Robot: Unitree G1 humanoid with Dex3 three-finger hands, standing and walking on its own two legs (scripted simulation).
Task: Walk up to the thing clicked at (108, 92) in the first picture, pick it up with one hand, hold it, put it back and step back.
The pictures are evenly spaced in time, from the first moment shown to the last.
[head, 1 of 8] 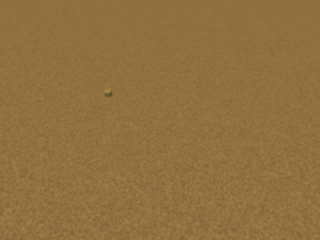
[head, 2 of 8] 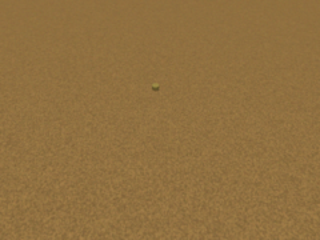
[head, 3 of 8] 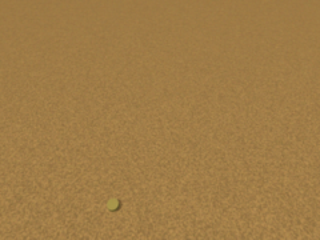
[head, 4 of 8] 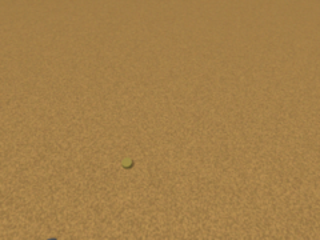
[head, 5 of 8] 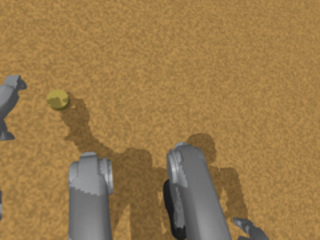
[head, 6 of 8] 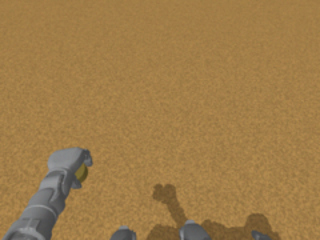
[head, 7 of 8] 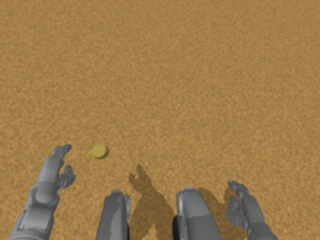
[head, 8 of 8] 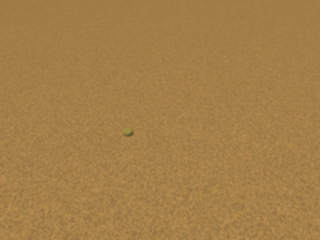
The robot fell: no
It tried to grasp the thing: yes
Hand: left
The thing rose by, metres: 0.70
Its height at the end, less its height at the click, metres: +0.00
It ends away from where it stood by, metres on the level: 0.01
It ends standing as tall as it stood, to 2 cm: yes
